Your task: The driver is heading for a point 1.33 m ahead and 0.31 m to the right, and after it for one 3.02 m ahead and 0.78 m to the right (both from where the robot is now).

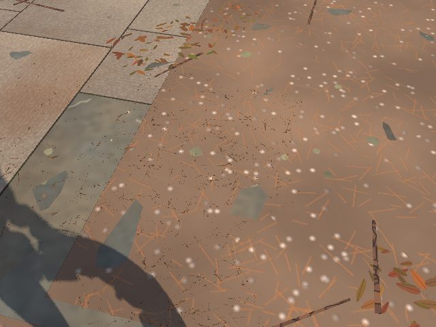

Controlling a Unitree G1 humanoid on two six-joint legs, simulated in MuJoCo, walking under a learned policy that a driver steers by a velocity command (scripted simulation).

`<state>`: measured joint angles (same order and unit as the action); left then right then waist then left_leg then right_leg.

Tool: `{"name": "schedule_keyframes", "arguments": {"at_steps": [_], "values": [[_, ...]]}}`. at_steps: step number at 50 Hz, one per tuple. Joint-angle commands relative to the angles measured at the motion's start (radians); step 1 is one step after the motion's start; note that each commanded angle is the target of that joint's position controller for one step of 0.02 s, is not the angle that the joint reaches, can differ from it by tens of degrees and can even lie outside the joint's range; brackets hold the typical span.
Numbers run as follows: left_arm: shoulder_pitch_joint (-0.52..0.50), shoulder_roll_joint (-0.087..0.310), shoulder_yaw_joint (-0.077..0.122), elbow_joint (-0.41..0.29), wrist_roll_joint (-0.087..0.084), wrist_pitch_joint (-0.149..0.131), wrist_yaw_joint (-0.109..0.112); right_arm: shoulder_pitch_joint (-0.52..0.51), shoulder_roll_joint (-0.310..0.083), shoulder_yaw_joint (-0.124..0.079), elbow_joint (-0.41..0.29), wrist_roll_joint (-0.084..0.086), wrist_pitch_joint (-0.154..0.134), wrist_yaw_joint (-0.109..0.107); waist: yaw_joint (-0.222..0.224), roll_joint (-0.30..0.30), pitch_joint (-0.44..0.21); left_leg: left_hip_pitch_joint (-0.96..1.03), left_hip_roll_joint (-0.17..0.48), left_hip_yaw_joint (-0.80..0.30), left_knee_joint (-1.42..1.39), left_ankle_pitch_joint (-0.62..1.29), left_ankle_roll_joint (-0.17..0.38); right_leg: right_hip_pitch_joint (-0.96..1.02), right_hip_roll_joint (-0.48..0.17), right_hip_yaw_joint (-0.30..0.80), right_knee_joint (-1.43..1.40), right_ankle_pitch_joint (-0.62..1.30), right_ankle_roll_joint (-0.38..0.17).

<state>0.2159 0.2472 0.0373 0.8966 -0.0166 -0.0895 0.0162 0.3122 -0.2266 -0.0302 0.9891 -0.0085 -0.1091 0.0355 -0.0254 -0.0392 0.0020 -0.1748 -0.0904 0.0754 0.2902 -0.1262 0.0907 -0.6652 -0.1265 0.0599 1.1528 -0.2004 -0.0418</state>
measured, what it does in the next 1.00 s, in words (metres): walks ahead, turning right: right foot, then left foot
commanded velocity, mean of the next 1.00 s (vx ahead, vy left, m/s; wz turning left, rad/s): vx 0.50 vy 0.00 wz -0.34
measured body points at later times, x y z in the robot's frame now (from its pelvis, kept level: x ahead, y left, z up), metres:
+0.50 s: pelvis +0.28 -0.11 -0.01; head +0.31 -0.12 +0.44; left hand +0.43 +0.13 -0.12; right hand +0.33 -0.39 -0.13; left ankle +0.28 +0.06 -0.65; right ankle +0.30 -0.18 -0.74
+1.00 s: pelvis +0.58 -0.13 -0.01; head +0.60 -0.13 +0.44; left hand +0.75 +0.09 -0.13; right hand +0.59 -0.43 -0.11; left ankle +0.65 -0.07 -0.74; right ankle +0.45 -0.23 -0.65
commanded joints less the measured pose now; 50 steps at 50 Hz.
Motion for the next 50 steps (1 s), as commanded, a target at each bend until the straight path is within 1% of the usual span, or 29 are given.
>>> {"name": "schedule_keyframes", "arguments": {"at_steps": [1,6,9,12,14,15,16,17,18,19,20,21,22,23,26,28,31,34,38,40,41,42,43,44,45,46,47,48,50], "values": [[0.061,0.045,0.014,-0.030,0.007,0.010,0.005,-0.050,-0.132,-0.022,-0.051,-0.004,-0.022,-0.020,0.049,0.081,0.048,-0.096,0.291,-0.175,-0.209,0.076,0.162,-0.031,-0.046,0.014,-0.102,0.158,0.022],[-0.113,0.027,0.008,-0.086,-0.003,-0.001,-0.018,0.026,-0.160,-0.025,-0.028,0.005,-0.012,-0.038,-0.019,0.072,0.055,0.048,0.298,-0.079,-0.201,0.112,0.111,-0.048,-0.001,-0.016,-0.394,0.325,0.009],[-0.194,0.022,0.003,-0.128,-0.006,0.000,-0.038,0.068,-0.168,-0.028,-0.008,0.011,0.001,-0.041,-0.050,0.071,0.083,0.169,0.334,-0.046,-0.174,0.113,0.099,-0.088,0.013,-0.030,-0.480,0.289,-0.001],[-0.237,0.027,0.002,-0.174,-0.007,0.000,-0.061,0.075,-0.179,-0.034,-0.003,0.016,0.022,-0.043,-0.052,0.076,0.094,0.275,0.371,-0.022,-0.104,0.178,0.077,-0.107,0.028,-0.060,-0.523,0.160,-0.031],[-0.198,0.052,0.013,-0.192,-0.005,0.000,-0.073,0.038,-0.206,-0.042,-0.020,0.019,0.036,-0.047,-0.012,0.105,0.056,0.287,0.372,0.018,0.014,0.453,0.051,0.004,0.076,-0.120,-0.539,0.049,-0.064],[-0.110,0.079,0.030,-0.179,-0.005,0.000,-0.076,0.015,-0.215,-0.044,-0.032,0.017,0.045,-0.051,0.041,0.117,-0.006,0.266,0.356,0.051,0.147,0.644,0.032,0.146,0.123,-0.161,-0.553,0.038,-0.085],[0.059,0.132,0.063,-0.133,-0.009,0.001,-0.072,0.008,-0.201,-0.038,-0.047,0.011,0.053,-0.056,0.119,0.095,-0.098,0.197,0.307,0.094,0.368,0.729,0.001,0.374,0.181,-0.176,-0.595,0.075,-0.116],[0.243,0.247,0.103,-0.103,-0.006,0.008,-0.054,0.015,-0.176,-0.023,-0.084,-0.006,0.045,-0.059,0.181,-0.037,-0.217,-0.072,0.253,0.116,0.720,0.457,-0.048,0.703,0.013,0.102,-0.618,0.098,-0.194],[0.242,0.324,0.110,-0.113,-0.004,0.004,-0.055,0.108,-0.029,0.023,-0.121,-0.021,0.005,-0.039,0.078,-0.264,-0.329,-0.506,0.029,-0.001,1.038,-0.399,-0.098,1.026,-0.210,0.675,-0.763,-0.066,-0.374],[0.274,0.227,0.087,-0.119,0.001,0.000,-0.052,0.014,-0.145,-0.003,-0.131,0.018,-0.040,-0.024,0.141,-0.163,-0.366,-0.619,0.067,-0.180,1.132,-0.412,-0.066,1.069,-0.215,0.746,-0.849,-0.080,-0.354],[0.223,0.182,0.075,-0.126,0.007,-0.003,-0.046,-0.073,-0.177,-0.013,-0.166,0.047,-0.062,-0.018,0.136,-0.126,-0.232,-0.691,0.114,-0.173,1.120,-0.322,-0.042,0.976,-0.179,0.587,-0.840,0.022,-0.303],[0.140,0.157,0.067,-0.151,0.004,-0.002,-0.045,-0.104,-0.172,-0.011,-0.172,0.035,-0.068,-0.024,0.098,-0.001,-0.168,-0.646,0.162,-0.166,1.046,-0.235,-0.036,0.825,-0.138,0.457,-0.845,0.124,-0.271],[0.067,0.129,0.058,-0.178,0.009,0.001,-0.046,-0.114,-0.172,-0.020,-0.170,0.017,-0.062,-0.032,0.056,0.050,-0.119,-0.572,0.192,-0.159,0.960,-0.187,-0.044,0.680,-0.102,0.368,-0.865,0.227,-0.251],[0.033,0.107,0.049,-0.194,0.019,0.001,-0.046,-0.096,-0.171,-0.027,-0.177,0.013,-0.046,-0.032,0.019,0.037,-0.105,-0.503,0.212,-0.168,0.915,-0.167,-0.051,0.595,-0.076,0.325,-0.893,0.278,-0.245],[0.044,0.136,0.056,-0.198,0.006,-0.004,-0.035,-0.098,-0.135,-0.029,-0.202,-0.005,-0.009,-0.037,-0.008,0.025,-0.059,-0.466,0.202,-0.141,0.782,-0.115,-0.100,0.477,-0.036,0.242,-0.936,0.373,-0.257],[0.081,0.162,0.064,-0.193,0.000,-0.002,-0.019,-0.183,-0.124,-0.027,-0.238,-0.012,-0.003,-0.042,0.013,0.015,-0.025,-0.488,0.181,-0.126,0.634,-0.007,-0.129,0.448,-0.008,0.203,-0.948,0.378,-0.245],[0.128,0.151,0.061,-0.177,-0.002,0.005,-0.006,-0.278,-0.091,-0.016,-0.260,-0.005,-0.009,-0.036,0.057,-0.028,-0.017,-0.432,0.147,-0.108,0.385,0.200,-0.127,0.447,0.037,0.138,-0.936,0.316,-0.193],[0.181,0.150,0.058,-0.148,-0.002,0.002,-0.009,-0.358,-0.093,-0.013,-0.287,0.007,-0.016,-0.025,0.099,-0.049,0.005,-0.384,0.128,-0.101,0.274,0.296,-0.108,0.472,0.011,0.165,-0.938,0.223,-0.173],[0.207,0.158,0.061,-0.123,0.000,0.011,-0.002,-0.405,-0.133,-0.023,-0.322,0.008,-0.033,-0.008,0.103,-0.050,0.029,-0.454,0.129,-0.120,0.202,0.176,-0.057,0.654,-0.067,0.239,-0.859,0.268,-0.167],[0.189,0.170,0.064,-0.123,0.003,0.022,0.002,-0.360,-0.150,-0.030,-0.317,0.009,-0.039,-0.004,0.075,-0.067,0.013,-0.389,0.110,-0.097,0.184,0.088,-0.029,0.696,-0.077,0.247,-0.803,0.405,-0.150],[0.168,0.170,0.063,-0.129,0.004,0.028,0.003,-0.282,-0.167,-0.041,-0.297,0.007,-0.041,-0.007,0.031,-0.070,-0.030,-0.270,0.082,-0.066,0.155,0.081,-0.007,0.694,-0.047,0.223,-0.724,0.568,-0.134],[0.148,0.153,0.053,-0.140,0.012,0.030,-0.001,-0.144,-0.200,-0.058,-0.263,0.002,-0.042,-0.012,-0.032,-0.056,-0.132,-0.056,0.106,-0.083,0.171,0.126,0.031,0.639,0.007,0.184,-0.566,0.644,-0.109],[0.157,0.113,0.034,-0.160,0.030,0.027,-0.004,0.034,-0.258,-0.071,-0.241,-0.007,-0.039,-0.017,-0.090,0.048,-0.278,0.249,0.276,-0.275,0.207,0.161,0.108,0.446,0.084,0.134,-0.280,0.397,-0.074],[0.316,0.028,0.011,-0.145,0.001,0.010,-0.013,0.131,-0.304,-0.090,-0.199,-0.001,-0.026,-0.010,-0.041,0.354,-0.388,0.582,0.480,-0.716,0.120,-0.038,0.270,0.057,0.240,0.068,0.065,-0.272,0.003],[0.277,0.112,0.022,-0.134,-0.015,0.000,-0.013,0.130,-0.214,-0.069,-0.196,0.026,-0.023,-0.007,-0.071,0.264,-0.322,0.550,0.477,-0.829,0.026,-0.268,0.238,-0.081,0.193,0.146,0.172,-0.361,-0.008],[0.147,0.164,0.035,-0.165,-0.022,-0.005,-0.015,0.047,-0.169,-0.055,-0.215,0.028,-0.019,-0.011,-0.074,0.161,-0.162,0.402,0.442,-0.685,0.000,-0.280,0.186,-0.130,0.141,0.120,0.176,-0.267,-0.013],[0.077,0.157,0.033,-0.184,-0.010,-0.007,-0.013,-0.030,-0.157,-0.046,-0.233,0.017,-0.012,-0.012,-0.044,0.071,-0.078,0.247,0.402,-0.564,-0.025,-0.174,0.160,-0.094,0.088,0.070,0.129,-0.179,-0.010],[0.048,0.144,0.036,-0.194,0.008,-0.008,-0.012,-0.064,-0.142,-0.040,-0.236,0.007,-0.010,-0.008,-0.019,0.056,-0.029,0.142,0.367,-0.499,-0.052,-0.072,0.157,-0.064,0.059,0.053,0.068,-0.130,-0.005],[0.088,0.112,0.036,-0.188,0.010,0.002,-0.012,-0.078,-0.124,-0.033,-0.231,-0.001,-0.013,-0.004,0.024,0.106,-0.031,0.053,0.309,-0.395,-0.093,0.046,0.146,0.024,0.024,0.038,-0.008,-0.088,0.002]]}}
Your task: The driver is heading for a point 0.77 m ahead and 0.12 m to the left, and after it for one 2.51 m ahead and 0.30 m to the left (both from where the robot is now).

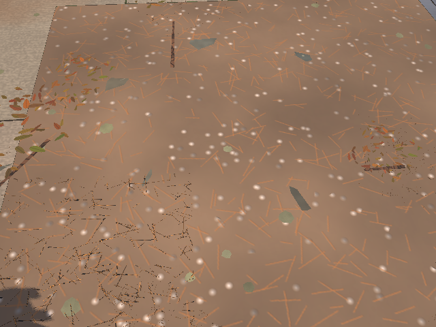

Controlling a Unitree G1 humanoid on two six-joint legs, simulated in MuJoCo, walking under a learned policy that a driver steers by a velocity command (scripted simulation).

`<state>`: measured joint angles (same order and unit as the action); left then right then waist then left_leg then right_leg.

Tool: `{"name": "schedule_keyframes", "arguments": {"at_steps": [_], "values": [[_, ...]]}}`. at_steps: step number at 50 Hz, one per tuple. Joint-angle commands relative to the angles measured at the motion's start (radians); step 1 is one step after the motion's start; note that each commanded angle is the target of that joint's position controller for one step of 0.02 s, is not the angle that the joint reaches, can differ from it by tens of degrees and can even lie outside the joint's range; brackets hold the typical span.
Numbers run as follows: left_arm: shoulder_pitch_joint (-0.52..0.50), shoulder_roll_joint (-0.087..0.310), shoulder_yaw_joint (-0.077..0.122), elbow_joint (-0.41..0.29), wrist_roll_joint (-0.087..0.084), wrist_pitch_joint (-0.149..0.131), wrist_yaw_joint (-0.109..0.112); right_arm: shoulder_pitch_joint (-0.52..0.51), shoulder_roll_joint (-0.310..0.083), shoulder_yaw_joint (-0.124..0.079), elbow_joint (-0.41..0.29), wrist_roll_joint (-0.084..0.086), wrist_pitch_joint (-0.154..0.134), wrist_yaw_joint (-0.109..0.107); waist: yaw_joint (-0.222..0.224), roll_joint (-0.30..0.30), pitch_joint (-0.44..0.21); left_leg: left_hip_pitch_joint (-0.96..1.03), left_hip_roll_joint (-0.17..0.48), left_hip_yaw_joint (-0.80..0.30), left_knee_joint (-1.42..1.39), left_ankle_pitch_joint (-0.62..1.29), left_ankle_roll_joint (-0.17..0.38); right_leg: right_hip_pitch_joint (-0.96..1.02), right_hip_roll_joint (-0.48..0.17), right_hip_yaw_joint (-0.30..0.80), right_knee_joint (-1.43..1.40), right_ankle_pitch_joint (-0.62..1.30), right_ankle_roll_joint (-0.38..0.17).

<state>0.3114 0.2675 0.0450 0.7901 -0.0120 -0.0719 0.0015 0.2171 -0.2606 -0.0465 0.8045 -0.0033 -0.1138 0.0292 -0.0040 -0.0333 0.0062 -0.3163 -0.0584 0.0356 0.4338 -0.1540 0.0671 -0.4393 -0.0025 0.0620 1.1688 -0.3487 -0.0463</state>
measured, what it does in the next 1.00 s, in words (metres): walks ahead, turning left: right foot, then left foot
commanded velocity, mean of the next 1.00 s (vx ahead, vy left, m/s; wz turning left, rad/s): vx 0.50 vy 0.00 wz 0.24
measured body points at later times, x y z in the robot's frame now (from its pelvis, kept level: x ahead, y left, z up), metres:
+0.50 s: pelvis +0.27 -0.06 -0.01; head +0.30 -0.06 +0.44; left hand +0.45 +0.20 -0.09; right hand +0.29 -0.33 -0.15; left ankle +0.13 +0.08 -0.65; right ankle +0.34 -0.15 -0.74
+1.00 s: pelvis +0.51 +0.03 -0.02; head +0.55 +0.05 +0.42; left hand +0.46 +0.31 -0.16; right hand +0.78 -0.16 -0.11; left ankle +0.58 +0.13 -0.74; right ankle +0.37 -0.16 -0.68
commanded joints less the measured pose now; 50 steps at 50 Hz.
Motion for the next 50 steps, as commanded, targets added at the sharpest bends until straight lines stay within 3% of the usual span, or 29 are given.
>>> {"name": "schedule_keyframes", "arguments": {"at_steps": [1,4,9,14,17,18,19,20,21,22,23,24,25,27,29,32,36,39,42,43,45,46,47,48,49,50], "values": [[0.006,0.073,0.025,-0.077,0.004,-0.011,0.003,0.027,-0.096,-0.018,-0.038,-0.001,-0.011,0.003,0.010,0.112,-0.038,0.177,0.267,-0.317,-0.250,0.126,0.176,-0.192,-0.104,0.021,-0.052,0.067,0.014],[-0.068,0.055,0.019,-0.108,0.012,-0.006,0.009,0.063,-0.138,-0.029,-0.014,0.007,-0.010,-0.007,-0.001,0.099,-0.015,0.169,0.268,-0.244,-0.284,0.247,0.188,-0.247,-0.122,-0.002,-0.182,0.160,0.042],[-0.227,0.026,0.008,-0.146,0.006,-0.017,-0.002,0.139,-0.151,-0.028,0.020,0.020,0.010,-0.020,-0.056,0.096,0.008,0.200,0.223,-0.138,-0.285,0.264,0.135,-0.216,-0.095,-0.036,-0.473,0.408,0.045],[-0.367,0.032,0.006,-0.200,-0.008,-0.029,-0.031,0.214,-0.163,-0.028,0.060,0.023,0.032,-0.022,-0.098,0.102,0.053,0.313,0.279,-0.163,-0.235,0.233,0.129,-0.224,-0.061,-0.053,-0.610,0.385,0.026],[-0.347,0.060,0.015,-0.210,-0.007,-0.038,-0.045,0.201,-0.186,-0.035,0.070,0.025,0.047,-0.031,-0.058,0.124,0.037,0.378,0.312,-0.174,-0.159,0.359,0.106,-0.152,-0.036,-0.063,-0.666,0.279,-0.014],[-0.282,0.081,0.026,-0.195,-0.002,-0.041,-0.042,0.185,-0.193,-0.037,0.067,0.027,0.051,-0.032,-0.014,0.129,-0.001,0.362,0.295,-0.166,-0.081,0.499,0.092,-0.029,-0.008,-0.082,-0.696,0.271,-0.032],[-0.137,0.124,0.050,-0.153,0.002,-0.042,-0.034,0.171,-0.181,-0.031,0.062,0.025,0.053,-0.032,0.060,0.112,-0.091,0.308,0.244,-0.135,0.076,0.589,0.069,0.188,0.003,-0.089,-0.718,0.302,-0.061],[0.062,0.198,0.073,-0.118,0.019,-0.042,-0.020,0.149,-0.141,-0.013,0.031,0.008,0.048,-0.032,0.139,0.039,-0.245,0.103,0.187,-0.098,0.356,0.391,0.033,0.515,-0.159,0.071,-0.668,0.360,-0.128],[0.130,0.271,0.089,-0.101,0.026,-0.032,-0.020,0.285,-0.015,0.025,0.020,0.012,0.028,-0.026,0.094,-0.220,-0.390,-0.312,0.026,-0.049,0.723,-0.251,-0.034,0.882,-0.415,0.497,-0.721,0.227,-0.272],[0.155,0.177,0.067,-0.098,0.019,-0.027,-0.017,0.252,-0.108,0.003,0.039,0.034,0.013,-0.023,0.131,-0.175,-0.403,-0.414,0.043,-0.181,0.858,-0.414,-0.030,0.849,-0.428,0.622,-0.810,0.103,-0.264],[0.089,0.140,0.052,-0.098,0.014,-0.028,-0.013,0.159,-0.166,-0.018,0.008,0.054,0.010,-0.023,0.122,-0.119,-0.236,-0.469,0.088,-0.177,0.886,-0.337,-0.026,0.713,-0.392,0.465,-0.837,0.114,-0.216],[0.015,0.116,0.042,-0.103,0.014,-0.029,-0.014,0.103,-0.156,-0.018,-0.005,0.050,0.013,-0.027,0.089,-0.059,-0.151,-0.440,0.133,-0.148,0.847,-0.252,-0.030,0.567,-0.348,0.340,-0.870,0.176,-0.188],[-0.040,0.089,0.035,-0.099,0.017,-0.033,-0.019,0.079,-0.142,-0.023,-0.009,0.035,0.022,-0.030,0.057,-0.036,-0.084,-0.405,0.159,-0.142,0.797,-0.198,-0.036,0.446,-0.310,0.255,-0.914,0.221,-0.174],[-0.096,0.063,0.032,-0.088,0.023,-0.049,-0.025,0.127,-0.104,-0.027,0.005,0.035,0.053,-0.031,0.001,-0.068,-0.043,-0.302,0.189,-0.146,0.749,-0.133,-0.044,0.310,-0.264,0.136,-0.990,0.259,-0.157],[-0.107,0.076,0.039,-0.067,0.024,-0.061,-0.024,0.129,-0.076,-0.028,0.002,0.036,0.074,-0.032,-0.019,-0.052,-0.012,-0.307,0.192,-0.150,0.727,-0.087,-0.055,0.261,-0.260,0.049,-1.029,0.335,-0.161],[-0.082,0.097,0.050,-0.033,0.031,-0.061,-0.010,0.064,-0.071,-0.033,-0.026,0.028,0.082,-0.033,-0.012,-0.025,0.016,-0.388,0.191,-0.172,0.631,0.038,-0.066,0.290,-0.258,-0.045,-1.044,0.409,-0.157],[-0.062,0.126,0.057,-0.007,0.026,-0.049,0.006,-0.048,-0.052,-0.026,-0.061,0.024,0.072,-0.010,0.024,-0.015,0.043,-0.381,0.182,-0.115,0.412,0.210,-0.060,0.332,-0.238,-0.162,-1.050,0.420,-0.126],[-0.009,0.151,0.065,0.020,0.016,-0.034,0.012,-0.158,-0.038,-0.017,-0.110,0.022,0.070,0.008,0.070,0.000,0.080,-0.406,0.176,-0.064,0.304,0.211,-0.044,0.411,-0.268,-0.201,-1.038,0.422,-0.121],[0.020,0.168,0.073,0.042,0.001,-0.012,0.013,-0.220,-0.043,-0.016,-0.157,0.025,0.071,0.024,0.083,-0.008,0.096,-0.430,0.163,-0.022,0.243,0.113,-0.016,0.516,-0.299,-0.226,-0.985,0.482,-0.106],[0.017,0.176,0.076,0.046,-0.003,-0.005,0.014,-0.223,-0.049,-0.019,-0.169,0.026,0.072,0.030,0.074,-0.016,0.091,-0.411,0.150,-0.001,0.230,0.066,-0.002,0.538,-0.306,-0.238,-0.952,0.556,-0.096],[-0.011,0.207,0.083,0.040,-0.010,0.007,0.020,-0.171,-0.079,-0.036,-0.177,0.025,0.077,0.033,0.026,-0.055,0.032,-0.279,0.085,0.062,0.223,-0.036,0.037,0.553,-0.302,-0.270,-0.821,0.886,-0.072],[-0.027,0.218,0.085,0.036,-0.013,0.015,0.023,-0.077,-0.109,-0.054,-0.160,0.028,0.080,0.031,-0.032,-0.065,-0.025,-0.150,0.039,0.091,0.210,-0.065,0.062,0.539,-0.288,-0.288,-0.682,1.030,-0.057],[-0.043,0.214,0.081,0.031,-0.018,0.021,0.026,0.084,-0.163,-0.087,-0.119,0.030,0.081,0.022,-0.120,-0.042,-0.109,0.087,-0.010,0.095,0.136,0.001,0.099,0.454,-0.246,-0.315,-0.469,1.020,-0.024],[-0.029,0.172,0.063,0.010,0.006,0.012,0.027,0.235,-0.262,-0.123,-0.085,0.029,0.090,-0.001,-0.172,0.085,-0.200,0.396,0.122,-0.138,0.104,0.025,0.162,0.188,-0.196,-0.316,-0.149,0.668,0.028],[0.060,0.023,0.017,-0.046,0.033,-0.021,0.010,0.187,-0.356,-0.128,-0.099,0.031,0.076,-0.003,-0.035,0.311,-0.294,0.690,0.357,-0.717,-0.016,-0.133,0.353,-0.244,0.018,-0.170,0.169,-0.237,0.081],[-0.063,0.112,0.029,-0.058,-0.009,-0.062,-0.004,0.224,-0.263,-0.103,-0.120,0.023,0.064,0.003,-0.121,0.179,-0.362,0.715,0.392,-0.841,-0.140,-0.198,0.350,-0.350,0.009,0.026,0.246,-0.238,0.058]]}}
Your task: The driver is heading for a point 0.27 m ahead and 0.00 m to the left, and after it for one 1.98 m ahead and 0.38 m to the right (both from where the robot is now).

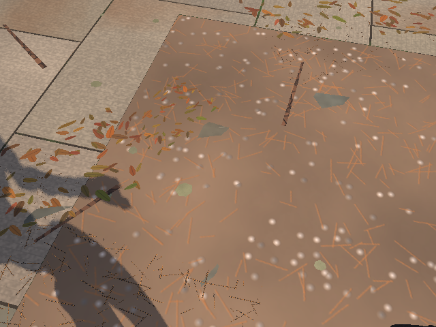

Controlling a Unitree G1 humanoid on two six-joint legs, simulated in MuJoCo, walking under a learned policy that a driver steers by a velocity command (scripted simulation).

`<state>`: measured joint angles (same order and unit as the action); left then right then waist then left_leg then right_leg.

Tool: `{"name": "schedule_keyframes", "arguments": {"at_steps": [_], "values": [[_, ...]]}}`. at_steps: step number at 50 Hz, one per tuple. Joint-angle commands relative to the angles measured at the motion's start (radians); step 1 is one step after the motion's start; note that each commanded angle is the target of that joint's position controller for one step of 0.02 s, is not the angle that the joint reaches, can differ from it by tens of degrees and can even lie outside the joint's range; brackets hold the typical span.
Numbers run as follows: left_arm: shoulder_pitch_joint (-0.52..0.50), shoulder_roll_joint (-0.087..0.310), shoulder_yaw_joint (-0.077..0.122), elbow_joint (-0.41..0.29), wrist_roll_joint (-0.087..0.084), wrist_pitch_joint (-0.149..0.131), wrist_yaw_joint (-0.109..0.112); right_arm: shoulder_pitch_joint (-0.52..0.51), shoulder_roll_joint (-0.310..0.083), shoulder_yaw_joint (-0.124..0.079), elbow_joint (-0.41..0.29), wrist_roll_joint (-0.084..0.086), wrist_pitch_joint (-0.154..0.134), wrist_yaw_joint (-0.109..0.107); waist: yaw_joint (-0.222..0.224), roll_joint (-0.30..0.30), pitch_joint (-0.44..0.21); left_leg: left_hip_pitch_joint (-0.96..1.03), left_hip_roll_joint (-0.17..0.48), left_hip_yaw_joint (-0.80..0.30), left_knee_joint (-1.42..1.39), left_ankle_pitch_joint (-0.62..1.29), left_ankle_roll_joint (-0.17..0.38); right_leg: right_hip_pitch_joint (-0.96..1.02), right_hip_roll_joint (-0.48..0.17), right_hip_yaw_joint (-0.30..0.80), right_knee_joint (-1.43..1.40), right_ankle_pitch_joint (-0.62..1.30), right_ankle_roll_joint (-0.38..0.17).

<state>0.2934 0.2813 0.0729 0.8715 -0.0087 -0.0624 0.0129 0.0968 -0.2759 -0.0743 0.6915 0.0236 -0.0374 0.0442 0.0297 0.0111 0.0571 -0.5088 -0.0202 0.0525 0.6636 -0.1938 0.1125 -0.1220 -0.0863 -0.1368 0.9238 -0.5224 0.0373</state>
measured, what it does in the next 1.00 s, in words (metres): walks ahead, turning right: right foot, then left foot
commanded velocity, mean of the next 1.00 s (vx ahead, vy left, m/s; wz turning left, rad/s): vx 0.15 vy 0.00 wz -0.25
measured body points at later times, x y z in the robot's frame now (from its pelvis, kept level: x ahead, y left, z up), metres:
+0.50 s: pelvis +0.23 -0.01 +0.01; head +0.27 -0.02 +0.46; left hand +0.38 +0.25 -0.09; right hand +0.36 -0.29 -0.11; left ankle +0.10 +0.09 -0.65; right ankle +0.33 -0.10 -0.72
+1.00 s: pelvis +0.28 +0.04 +0.03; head +0.31 +0.05 +0.47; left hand +0.52 +0.26 -0.08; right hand +0.30 -0.27 -0.06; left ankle +0.33 +0.14 -0.72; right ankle +0.24 -0.09 -0.63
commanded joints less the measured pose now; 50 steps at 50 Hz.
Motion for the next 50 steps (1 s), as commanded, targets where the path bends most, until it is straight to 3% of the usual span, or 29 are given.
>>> {"name": "schedule_keyframes", "arguments": {"at_steps": [1,2,3,4,5,7,10,13,16,19,21,22,23,24,25,26,27,29,31,34,39,41,42,43,44,45,46,48,50], "values": [[-0.125,0.130,0.010,-0.166,-0.042,-0.088,-0.021,0.306,-0.195,-0.059,0.000,-0.010,-0.024,-0.009,-0.152,0.096,-0.270,0.811,0.327,-0.707,-0.376,-0.069,0.255,-0.735,0.050,0.219,0.461,0.034,-0.050],[-0.128,0.119,0.007,-0.160,-0.025,-0.094,-0.013,0.239,-0.163,-0.049,-0.010,-0.004,-0.029,-0.010,-0.104,0.017,-0.196,0.661,0.281,-0.582,-0.368,0.030,0.217,-0.687,0.004,0.218,0.373,0.123,-0.060],[-0.124,0.126,0.014,-0.148,0.003,-0.090,-0.006,0.169,-0.128,-0.038,-0.026,-0.006,-0.027,-0.013,-0.062,0.001,-0.143,0.522,0.240,-0.483,-0.378,0.135,0.191,-0.614,-0.024,0.214,0.291,0.169,-0.053],[-0.088,0.133,0.020,-0.134,0.006,-0.075,-0.008,0.119,-0.098,-0.025,-0.047,-0.023,-0.028,-0.018,-0.024,0.022,-0.126,0.433,0.226,-0.412,-0.393,0.287,0.179,-0.541,-0.048,0.212,0.259,0.202,-0.044],[-0.061,0.125,0.021,-0.123,0.008,-0.058,-0.009,0.102,-0.092,-0.022,-0.052,-0.028,-0.030,-0.022,-0.007,0.023,-0.123,0.384,0.217,-0.363,-0.400,0.431,0.174,-0.496,-0.051,0.200,0.233,0.212,-0.030],[-0.032,0.090,0.014,-0.107,0.015,-0.035,-0.007,0.114,-0.107,-0.022,-0.031,-0.030,-0.039,-0.030,0.007,0.018,-0.118,0.322,0.198,-0.246,-0.404,0.682,0.163,-0.456,-0.039,0.167,0.163,0.264,-0.004],[-0.087,0.052,-0.004,-0.116,0.013,-0.025,-0.007,0.121,-0.111,-0.017,-0.003,-0.031,-0.037,-0.047,-0.008,0.052,-0.104,0.294,0.144,-0.105,-0.411,0.755,0.107,-0.430,-0.021,0.140,-0.041,0.447,0.001],[-0.169,0.045,-0.013,-0.130,0.003,-0.031,-0.024,0.151,-0.116,-0.013,0.025,-0.038,-0.032,-0.059,-0.061,0.059,-0.114,0.341,0.139,-0.054,-0.414,0.669,0.062,-0.376,0.012,0.129,-0.241,0.664,-0.018],[-0.192,0.073,-0.005,-0.146,-0.002,-0.030,-0.041,0.137,-0.126,-0.014,0.050,-0.043,-0.024,-0.063,-0.069,0.066,-0.099,0.423,0.190,-0.058,-0.384,0.625,0.065,-0.393,0.029,0.148,-0.306,0.630,-0.038],[-0.185,0.106,0.010,-0.172,0.010,-0.029,-0.061,0.109,-0.137,-0.021,0.056,-0.027,0.001,-0.077,-0.053,0.071,-0.085,0.511,0.233,-0.075,-0.261,0.698,0.059,-0.443,0.052,0.130,-0.335,0.451,-0.072],[-0.051,0.133,0.029,-0.148,0.015,-0.032,-0.067,0.077,-0.137,-0.023,0.042,-0.013,0.021,-0.094,0.014,0.049,-0.138,0.497,0.188,-0.044,-0.054,0.775,0.012,-0.289,0.103,0.096,-0.444,0.508,-0.112],[0.028,0.201,0.049,-0.146,0.021,-0.032,-0.057,0.094,-0.134,-0.019,0.022,-0.027,0.019,-0.099,0.038,-0.049,-0.218,0.385,0.105,0.001,0.175,0.584,-0.051,-0.096,0.018,0.242,-0.458,0.887,-0.176],[0.049,0.271,0.060,-0.165,0.034,-0.025,-0.044,0.161,-0.074,-0.001,-0.011,-0.058,0.012,-0.089,-0.013,-0.258,-0.305,0.056,-0.084,0.014,0.535,-0.143,-0.135,0.180,-0.213,0.592,-0.444,1.279,-0.364],[0.055,0.212,0.040,-0.174,0.038,-0.017,-0.036,0.187,-0.073,0.009,-0.003,-0.049,0.003,-0.070,0.000,-0.267,-0.441,-0.078,-0.122,-0.153,0.715,-0.475,-0.152,0.294,-0.289,0.776,-0.498,1.217,-0.467],[-0.013,0.178,0.036,-0.206,0.022,-0.007,-0.031,0.155,-0.114,0.001,-0.004,-0.021,0.005,-0.059,0.006,-0.168,-0.393,-0.126,-0.059,-0.205,0.760,-0.421,-0.146,0.235,-0.251,0.699,-0.511,1.006,-0.426],[-0.067,0.146,0.028,-0.224,0.007,0.007,-0.023,0.103,-0.119,0.000,-0.011,-0.019,0.015,-0.061,0.000,-0.068,-0.308,-0.148,-0.023,-0.187,0.724,-0.357,-0.146,0.137,-0.199,0.616,-0.531,0.822,-0.370],[-0.098,0.128,0.021,-0.233,-0.005,0.022,-0.018,0.066,-0.116,-0.004,-0.015,-0.028,0.028,-0.069,-0.011,-0.003,-0.227,-0.141,0.004,-0.172,0.639,-0.315,-0.149,0.010,-0.163,0.563,-0.570,0.691,-0.330],[-0.134,0.137,0.023,-0.248,0.003,0.045,-0.010,0.064,-0.094,-0.004,-0.026,-0.031,0.050,-0.077,-0.049,-0.063,-0.159,-0.038,0.009,-0.138,0.438,-0.262,-0.155,-0.157,-0.080,0.508,-0.621,0.510,-0.279],[-0.123,0.159,0.036,-0.261,0.015,0.059,0.000,0.084,-0.067,0.002,-0.018,-0.027,0.050,-0.083,-0.045,-0.128,-0.171,0.021,-0.014,-0.116,0.303,-0.247,-0.173,-0.180,-0.049,0.486,-0.627,0.508,-0.275],[-0.121,0.180,0.048,-0.275,0.006,0.069,0.015,0.081,-0.070,0.002,-0.011,-0.026,0.046,-0.087,-0.030,-0.141,-0.213,0.075,-0.018,-0.132,0.181,-0.170,-0.185,-0.180,-0.045,0.509,-0.620,0.415,-0.263],[-0.129,0.175,0.051,-0.295,0.003,0.093,0.020,0.067,-0.085,-0.010,-0.019,-0.018,0.025,-0.075,-0.012,-0.179,-0.191,0.122,-0.026,-0.139,0.010,-0.140,-0.164,-0.172,-0.036,0.602,-0.611,0.255,-0.230],[-0.148,0.170,0.050,-0.303,-0.007,0.104,0.023,0.117,-0.085,-0.017,-0.004,-0.015,0.012,-0.065,-0.044,-0.182,-0.180,0.220,-0.031,-0.114,-0.167,-0.055,-0.135,-0.199,-0.007,0.605,-0.574,0.247,-0.199],[-0.134,0.153,0.046,-0.304,-0.010,0.107,0.025,0.149,-0.109,-0.028,0.005,-0.020,0.009,-0.064,-0.053,-0.160,-0.178,0.304,0.018,-0.136,-0.254,-0.020,-0.109,-0.248,0.031,0.581,-0.531,0.202,-0.165],[-0.110,0.104,0.033,-0.311,-0.005,0.108,0.022,0.176,-0.181,-0.045,-0.003,-0.043,0.012,-0.069,-0.042,-0.004,-0.185,0.400,0.228,-0.319,-0.330,-0.044,-0.034,-0.371,0.112,0.479,-0.337,0.040,-0.110],[-0.139,0.109,0.039,-0.351,-0.013,0.094,0.017,0.140,-0.245,-0.059,-0.005,-0.079,0.018,-0.067,-0.015,0.307,-0.116,0.327,0.393,-0.573,-0.415,0.082,0.112,-0.534,0.252,0.268,-0.101,-0.075,-0.059],[-0.108,0.182,0.061,-0.327,0.007,0.082,0.013,0.075,-0.189,-0.045,-0.043,-0.085,0.010,-0.071,-0.006,0.225,-0.112,0.293,0.423,-0.569,-0.401,0.145,0.148,-0.529,0.180,0.313,0.113,-0.049,-0.028],[-0.074,0.201,0.073,-0.294,0.000,0.087,0.010,0.019,-0.140,-0.032,-0.060,-0.068,0.008,-0.078,0.017,0.144,-0.112,0.287,0.366,-0.452,-0.368,0.182,0.107,-0.521,0.173,0.304,0.198,0.014,-0.015],[-0.040,0.154,0.063,-0.259,0.003,0.109,0.017,-0.001,-0.107,-0.020,-0.067,-0.036,0.010,-0.083,0.009,0.095,-0.102,0.317,0.282,-0.317,-0.334,0.228,0.060,-0.537,0.162,0.281,0.313,0.100,0.021],[-0.071,0.108,0.045,-0.274,-0.005,0.112,0.014,0.039,-0.108,-0.015,-0.056,-0.036,0.019,-0.086,-0.014,0.105,-0.091,0.324,0.245,-0.239,-0.334,0.297,0.076,-0.527,0.163,0.247,0.311,0.128,0.043]]}}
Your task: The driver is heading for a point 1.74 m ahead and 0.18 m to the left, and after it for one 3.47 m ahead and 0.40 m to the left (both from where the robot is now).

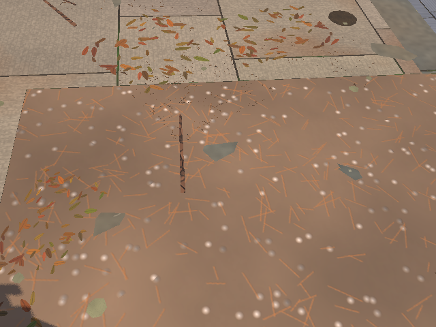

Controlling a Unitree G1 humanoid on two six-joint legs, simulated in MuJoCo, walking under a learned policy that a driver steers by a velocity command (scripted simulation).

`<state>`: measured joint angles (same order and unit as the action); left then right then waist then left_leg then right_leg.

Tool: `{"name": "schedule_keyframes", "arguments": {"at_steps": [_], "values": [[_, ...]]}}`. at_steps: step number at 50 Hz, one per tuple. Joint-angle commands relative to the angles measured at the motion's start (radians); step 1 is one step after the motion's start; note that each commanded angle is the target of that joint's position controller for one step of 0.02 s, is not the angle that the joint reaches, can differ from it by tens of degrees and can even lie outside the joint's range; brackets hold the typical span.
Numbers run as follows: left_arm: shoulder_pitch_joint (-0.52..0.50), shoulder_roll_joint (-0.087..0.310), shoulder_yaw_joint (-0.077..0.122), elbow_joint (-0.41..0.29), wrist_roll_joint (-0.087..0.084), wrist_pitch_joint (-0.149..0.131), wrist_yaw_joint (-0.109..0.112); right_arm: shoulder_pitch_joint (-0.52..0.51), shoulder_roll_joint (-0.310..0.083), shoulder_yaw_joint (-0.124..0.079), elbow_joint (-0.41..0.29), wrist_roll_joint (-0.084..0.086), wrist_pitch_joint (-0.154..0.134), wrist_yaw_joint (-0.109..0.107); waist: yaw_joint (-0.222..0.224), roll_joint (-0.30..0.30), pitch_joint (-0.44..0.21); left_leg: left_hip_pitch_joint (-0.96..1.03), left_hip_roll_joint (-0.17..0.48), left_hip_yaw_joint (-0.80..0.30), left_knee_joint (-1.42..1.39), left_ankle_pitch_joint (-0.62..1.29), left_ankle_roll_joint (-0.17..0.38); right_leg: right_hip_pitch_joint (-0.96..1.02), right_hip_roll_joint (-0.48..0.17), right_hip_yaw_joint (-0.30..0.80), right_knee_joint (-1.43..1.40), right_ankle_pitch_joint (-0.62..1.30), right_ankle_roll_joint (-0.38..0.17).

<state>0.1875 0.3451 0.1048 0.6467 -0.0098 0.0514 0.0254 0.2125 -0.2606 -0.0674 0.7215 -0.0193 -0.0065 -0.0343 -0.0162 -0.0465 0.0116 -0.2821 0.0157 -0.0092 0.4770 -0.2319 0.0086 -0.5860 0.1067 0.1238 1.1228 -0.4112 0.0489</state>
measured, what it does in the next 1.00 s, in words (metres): steps on the spot: right foot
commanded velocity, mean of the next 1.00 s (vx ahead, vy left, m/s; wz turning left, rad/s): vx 0.00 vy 0.00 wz -0.10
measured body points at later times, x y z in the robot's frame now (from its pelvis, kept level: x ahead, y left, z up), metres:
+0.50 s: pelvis +0.00 -0.03 -0.01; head +0.01 -0.04 +0.44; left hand +0.18 +0.19 -0.10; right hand +0.08 -0.31 -0.12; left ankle +0.01 +0.12 -0.74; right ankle -0.02 -0.14 -0.74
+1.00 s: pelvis +0.00 -0.03 +0.00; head +0.01 -0.03 +0.45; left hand +0.12 +0.21 -0.14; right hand +0.04 -0.30 -0.14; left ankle +0.01 +0.12 -0.74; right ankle -0.02 -0.14 -0.74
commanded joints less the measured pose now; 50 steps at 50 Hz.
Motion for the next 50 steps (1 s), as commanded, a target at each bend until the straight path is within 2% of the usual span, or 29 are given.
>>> {"name": "schedule_keyframes", "arguments": {"at_steps": [1,3,5,6,8,10,11,12,13,14,15,16,17,18,20,28,50], "values": [[0.005,0.032,0.006,-0.062,-0.008,-0.004,0.002,-0.050,-0.127,-0.023,-0.080,0.004,-0.007,-0.009,0.014,0.180,-0.048,0.137,0.206,-0.164,-0.143,0.351,0.190,-0.071,-0.035,-0.025,0.058,0.023,0.040],[-0.041,0.014,-0.006,-0.081,-0.006,-0.008,0.001,-0.011,-0.140,-0.028,-0.068,0.006,-0.001,-0.011,-0.016,0.208,-0.068,0.209,0.219,-0.160,-0.127,0.376,0.203,-0.051,-0.056,-0.033,-0.078,0.011,0.052],[-0.055,-0.010,-0.021,-0.089,0.001,-0.010,-0.006,-0.021,-0.160,-0.033,-0.065,0.011,0.004,-0.008,-0.019,0.234,-0.089,0.196,0.226,-0.140,-0.116,0.387,0.206,0.061,-0.087,-0.069,-0.231,-0.022,0.048],[-0.059,-0.013,-0.025,-0.091,0.001,-0.011,-0.010,-0.024,-0.170,-0.035,-0.063,0.014,0.006,-0.004,-0.022,0.250,-0.091,0.174,0.230,-0.134,-0.114,0.398,0.209,0.123,-0.094,-0.095,-0.301,-0.037,0.042],[-0.048,0.006,-0.021,-0.083,-0.004,-0.011,-0.014,-0.010,-0.180,-0.037,-0.052,0.024,0.009,0.003,-0.027,0.264,-0.090,0.161,0.237,-0.145,-0.098,0.414,0.214,0.205,-0.087,-0.131,-0.429,-0.007,0.029],[0.010,-0.001,-0.020,-0.051,-0.001,-0.014,-0.019,-0.023,-0.169,-0.029,-0.042,0.041,0.011,0.007,0.011,0.241,-0.078,0.127,0.218,-0.130,-0.053,0.410,0.185,0.332,-0.074,-0.159,-0.691,0.184,-0.012],[0.019,0.010,-0.019,-0.045,0.005,-0.015,-0.019,0.016,-0.151,-0.022,-0.023,0.047,0.006,0.009,0.014,0.215,-0.073,0.085,0.198,-0.119,-0.038,0.364,0.139,0.421,-0.083,-0.134,-0.809,0.301,-0.042],[0.034,0.054,-0.014,-0.054,0.012,-0.015,-0.012,0.046,-0.121,-0.010,-0.019,0.025,-0.006,0.015,-0.002,0.126,-0.123,0.004,0.158,-0.083,0.020,0.231,0.063,0.564,-0.183,-0.012,-0.787,0.480,-0.076],[0.027,0.127,-0.003,-0.062,0.024,-0.008,0.000,0.070,-0.062,0.012,-0.034,-0.020,-0.025,0.030,-0.048,-0.124,-0.158,-0.122,0.063,0.012,0.130,-0.083,-0.014,0.652,-0.348,0.142,-0.706,0.777,-0.160],[-0.016,0.045,-0.025,-0.053,0.036,-0.016,-0.010,0.001,-0.066,0.014,-0.047,-0.013,-0.027,0.024,-0.013,-0.180,-0.148,-0.077,0.052,0.005,0.087,-0.187,-0.049,0.489,-0.387,0.169,-0.738,0.623,-0.259],[-0.069,0.003,-0.038,-0.064,0.039,-0.029,-0.020,-0.026,-0.103,0.006,-0.038,-0.003,-0.023,0.020,-0.017,-0.117,-0.100,-0.024,0.056,0.004,0.066,-0.105,-0.060,0.439,-0.321,0.126,-0.754,0.481,-0.234],[-0.077,-0.012,-0.041,-0.051,0.040,-0.039,-0.021,-0.044,-0.095,0.008,-0.031,-0.005,-0.020,0.019,-0.014,-0.107,-0.096,0.001,0.051,0.007,0.031,0.004,-0.062,0.429,-0.265,0.083,-0.745,0.381,-0.182],[-0.072,-0.001,-0.040,-0.049,0.036,-0.046,-0.024,-0.040,-0.102,0.006,-0.021,-0.006,-0.011,0.017,-0.007,-0.107,-0.073,0.027,0.052,0.005,0.015,0.067,-0.065,0.402,-0.234,0.058,-0.741,0.334,-0.150],[-0.065,0.008,-0.038,-0.043,0.031,-0.051,-0.025,-0.020,-0.126,0.001,-0.015,-0.006,-0.006,0.014,-0.005,-0.088,-0.047,0.044,0.056,0.002,0.010,0.088,-0.065,0.365,-0.220,0.054,-0.749,0.295,-0.134],[-0.039,-0.004,-0.046,-0.028,0.032,-0.054,-0.026,-0.011,-0.112,0.003,0.002,0.000,-0.009,0.017,-0.006,-0.033,-0.019,0.063,0.051,0.006,-0.001,0.091,-0.056,0.344,-0.197,0.036,-0.740,0.264,-0.114],[-0.038,-0.017,-0.048,0.003,0.025,-0.053,-0.019,0.010,-0.101,0.003,0.065,0.005,-0.013,0.007,-0.006,0.028,-0.019,0.092,0.052,0.007,-0.022,0.110,-0.060,0.349,-0.172,0.010,-0.716,0.290,-0.111],[0.031,-0.025,-0.047,0.205,0.014,-0.055,0.002,0.035,-0.081,0.005,0.232,0.016,-0.001,-0.015,-0.002,0.042,0.010,0.104,0.042,0.021,-0.041,0.115,-0.045,0.361,-0.129,-0.050,-0.708,0.311,-0.081]]}}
